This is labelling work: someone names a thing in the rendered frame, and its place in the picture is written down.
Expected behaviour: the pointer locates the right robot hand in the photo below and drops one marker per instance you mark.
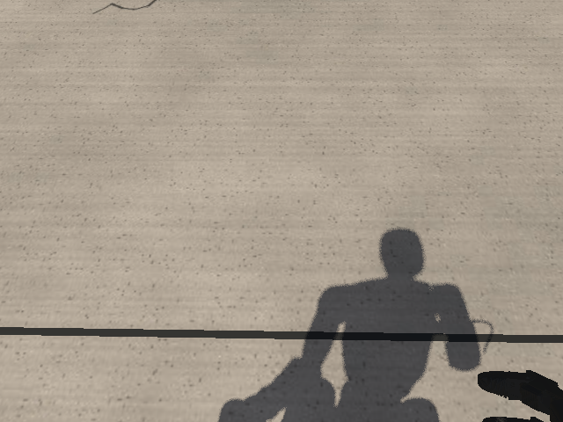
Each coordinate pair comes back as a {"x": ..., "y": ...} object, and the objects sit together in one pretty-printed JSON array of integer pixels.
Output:
[{"x": 536, "y": 391}]

